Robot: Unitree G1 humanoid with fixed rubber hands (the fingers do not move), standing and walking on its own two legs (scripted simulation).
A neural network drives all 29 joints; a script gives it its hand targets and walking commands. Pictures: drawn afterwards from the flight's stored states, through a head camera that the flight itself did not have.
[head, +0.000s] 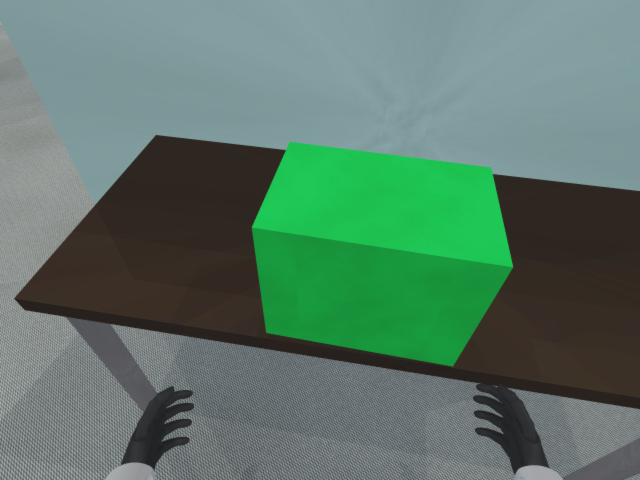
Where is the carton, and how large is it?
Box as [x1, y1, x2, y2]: [252, 142, 512, 366]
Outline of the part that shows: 289,142 252,226 266,332 452,366 512,268 491,168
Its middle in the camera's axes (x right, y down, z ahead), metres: +0.08 +0.03 +0.60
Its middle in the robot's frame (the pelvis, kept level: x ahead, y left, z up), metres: +0.42 -0.04 +0.03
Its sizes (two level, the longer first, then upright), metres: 0.302 0.193 0.243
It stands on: a table, 0.68 m high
